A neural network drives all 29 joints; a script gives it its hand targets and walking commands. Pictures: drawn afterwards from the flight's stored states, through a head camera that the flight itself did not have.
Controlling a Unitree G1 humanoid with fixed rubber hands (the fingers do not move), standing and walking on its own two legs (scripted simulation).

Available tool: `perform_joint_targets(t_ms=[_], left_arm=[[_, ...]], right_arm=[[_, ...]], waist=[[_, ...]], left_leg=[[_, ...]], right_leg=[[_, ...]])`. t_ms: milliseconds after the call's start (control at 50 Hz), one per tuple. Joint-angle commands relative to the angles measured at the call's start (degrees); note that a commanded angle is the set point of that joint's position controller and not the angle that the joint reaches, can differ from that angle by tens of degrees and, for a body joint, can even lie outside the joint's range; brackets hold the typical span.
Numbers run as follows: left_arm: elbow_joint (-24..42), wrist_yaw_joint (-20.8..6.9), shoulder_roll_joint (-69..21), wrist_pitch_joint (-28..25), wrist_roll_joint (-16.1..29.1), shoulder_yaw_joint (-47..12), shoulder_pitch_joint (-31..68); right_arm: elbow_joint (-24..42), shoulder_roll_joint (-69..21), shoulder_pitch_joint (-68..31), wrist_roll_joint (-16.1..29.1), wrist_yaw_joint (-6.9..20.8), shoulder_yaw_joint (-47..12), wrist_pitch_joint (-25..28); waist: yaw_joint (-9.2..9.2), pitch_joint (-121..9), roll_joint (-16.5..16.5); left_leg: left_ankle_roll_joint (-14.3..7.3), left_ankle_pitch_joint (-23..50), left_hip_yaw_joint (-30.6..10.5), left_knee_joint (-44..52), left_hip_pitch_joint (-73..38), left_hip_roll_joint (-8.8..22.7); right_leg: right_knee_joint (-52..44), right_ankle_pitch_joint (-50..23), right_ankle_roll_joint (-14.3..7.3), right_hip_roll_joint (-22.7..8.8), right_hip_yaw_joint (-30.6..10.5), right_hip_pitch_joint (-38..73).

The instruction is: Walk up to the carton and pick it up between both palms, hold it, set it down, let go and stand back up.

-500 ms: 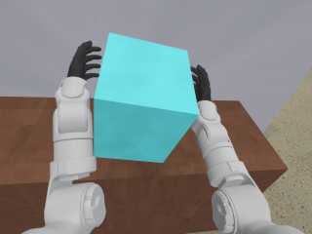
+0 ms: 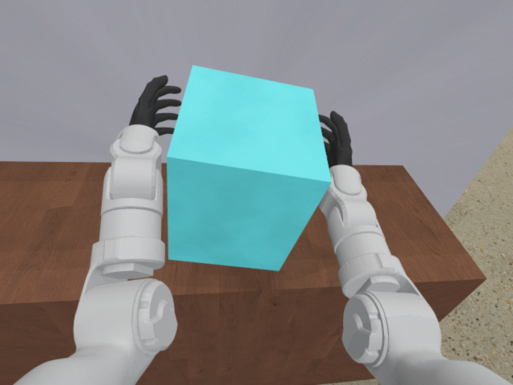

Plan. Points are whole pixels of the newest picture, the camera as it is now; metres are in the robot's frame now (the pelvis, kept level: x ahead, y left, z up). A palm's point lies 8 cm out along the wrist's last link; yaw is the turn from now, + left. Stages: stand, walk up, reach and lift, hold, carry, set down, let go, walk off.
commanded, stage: set down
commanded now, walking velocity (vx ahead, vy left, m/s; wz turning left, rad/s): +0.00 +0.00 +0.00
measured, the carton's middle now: (239, 176) +0.42 +0.00 +0.14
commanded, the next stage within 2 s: none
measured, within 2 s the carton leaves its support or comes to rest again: neither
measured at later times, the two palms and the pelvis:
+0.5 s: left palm (158, 143) +0.43 +0.12 +0.20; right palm (338, 171) +0.40 -0.17 +0.17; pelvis +0.01 -0.01 +0.00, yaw -1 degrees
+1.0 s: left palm (162, 151) +0.45 +0.12 +0.17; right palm (334, 179) +0.40 -0.17 +0.15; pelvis +0.01 +0.00 +0.00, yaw -2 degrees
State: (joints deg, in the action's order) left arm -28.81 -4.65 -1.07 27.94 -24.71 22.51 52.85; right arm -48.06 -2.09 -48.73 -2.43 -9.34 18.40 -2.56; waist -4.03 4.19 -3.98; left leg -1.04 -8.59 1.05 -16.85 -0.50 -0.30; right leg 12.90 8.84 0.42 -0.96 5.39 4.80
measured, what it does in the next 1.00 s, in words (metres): stands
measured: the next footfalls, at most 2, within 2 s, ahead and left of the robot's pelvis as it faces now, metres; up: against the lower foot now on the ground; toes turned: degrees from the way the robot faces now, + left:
none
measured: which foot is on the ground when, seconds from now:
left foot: down 0.00-1.00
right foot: down 0.00-1.00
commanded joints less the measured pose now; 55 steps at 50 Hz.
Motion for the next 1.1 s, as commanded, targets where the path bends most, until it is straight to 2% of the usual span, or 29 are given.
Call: perform_joint_targets(t_ms=[0,80,180,220,280,380,460,600,700,780,900,1000,1040,1080], left_arm=[[-0.2,-7.0,-27.4,-3.2,6.7,-17.9,24.8],[-1.2,-7.1,-27.6,-4.9,7.1,-18.6,26.7],[-1.7,-6.5,-28.2,-6.6,7.5,-19.7,26.3],[-2.7,-6.4,-27.9,-6.8,7.2,-18.7,25.8],[-4.7,-6.7,-26.3,-6.9,6.8,-16.3,25.9],[-6.3,-7.0,-25.8,-8.0,6.3,-14.6,26.2],[-8.1,-7.3,-24.7,-9.1,6.0,-13.2,27.1],[-10.1,-6.8,-26.8,-11.5,7.1,-15.2,29.6],[-12.8,-6.8,-25.0,-11.8,5.7,-11.9,28.6],[-14.0,-6.1,-25.6,-12.7,6.0,-12.2,29.9],[-16.2,-6.2,-24.1,-14.0,5.1,-9.0,29.7],[-16.5,-5.8,-24.3,-16.0,5.8,-9.5,31.7],[-17.2,-5.6,-24.4,-16.6,5.5,-9.3,31.6],[-17.8,-5.7,-23.9,-16.7,5.1,-8.5,30.9]], right_arm=[[13.0,-20.0,-38.6,0.5,5.8,-15.7,7.1],[11.4,-21.1,-37.8,-0.4,5.6,-15.0,7.3],[12.7,-22.9,-38.5,-0.1,5.6,-17.0,8.3],[12.3,-23.4,-38.5,0.3,5.6,-17.7,8.0],[11.1,-23.9,-38.0,0.0,5.8,-17.3,7.0],[10.6,-25.2,-37.4,-1.7,6.0,-15.9,7.0],[8.2,-25.3,-35.4,-4.0,6.0,-12.7,6.4],[7.8,-25.0,-37.1,-6.6,6.5,-9.0,8.2],[5.6,-24.5,-35.7,-7.8,7.2,-6.8,7.4],[4.9,-24.4,-36.4,-9.0,8.0,-4.9,7.9],[5.6,-25.9,-36.1,-10.4,8.7,-4.6,7.5],[6.4,-26.7,-36.5,-12.1,9.3,-3.7,8.2],[5.5,-27.3,-35.9,-12.7,9.5,-3.3,8.4],[4.2,-27.5,-34.3,-12.9,9.6,-3.2,8.0]], waist=[[-1.74,-23.4,3.7],[-2.46,-23.1,4.7],[-1.20,-26.9,5.7],[-0.26,-27.0,5.3],[0.40,-24.6,3.8],[0.74,-25.5,2.9],[-0.31,-22.2,2.1],[-1.29,-26.8,5.3],[-0.39,-23.3,5.0],[-0.38,-24.7,6.2],[0.71,-26.3,4.4],[0.47,-30.1,4.9],[0.76,-30.6,6.0],[0.51,-28.6,5.5]], left_leg=[[3.5,19.9,3.8,-1.4,-10.6,-1.1],[3.6,17.4,3.8,-1.0,-8.9,-1.3],[4.2,22.6,3.7,-2.7,-8.7,-1.4],[3.9,22.4,3.8,-2.7,-7.4,-1.5],[2.6,18.1,4.3,-1.3,-4.5,-1.8],[2.1,15.9,5.0,-0.2,-3.0,-1.8],[1.8,12.2,5.1,1.1,-2.2,-1.7],[4.2,17.6,4.7,-0.9,-7.2,-1.0],[3.6,14.8,4.9,0.2,-5.4,-0.9],[4.5,15.7,4.7,0.0,-7.0,-0.4],[3.1,14.4,5.4,0.5,-3.9,-0.9],[3.7,16.9,5.3,-0.2,-4.9,-0.5],[4.2,19.3,5.3,-1.0,-5.5,-0.4],[4.1,20.0,5.4,-1.1,-5.6,-0.4]], right_leg=[[0.1,-14.6,2.1,3.8,4.5,2.5],[0.3,-14.6,2.4,3.2,4.2,2.8],[1.8,-21.1,2.4,3.3,3.8,4.8],[2.2,-22.0,2.5,3.3,3.4,5.5],[2.0,-21.2,3.0,2.8,2.6,6.2],[2.4,-22.9,3.4,2.6,2.1,8.1],[1.7,-20.1,3.7,2.5,2.3,6.5],[1.0,-17.5,2.6,3.3,3.5,2.1],[0.5,-14.2,2.6,3.0,3.5,1.2],[0.1,-11.3,2.0,3.4,3.8,-1.6],[1.1,-15.2,2.8,2.9,3.0,1.2],[1.6,-16.6,2.7,3.1,3.2,0.5],[1.9,-17.6,2.4,3.2,3.1,0.0],[2.0,-18.7,2.6,3.2,2.8,0.2]])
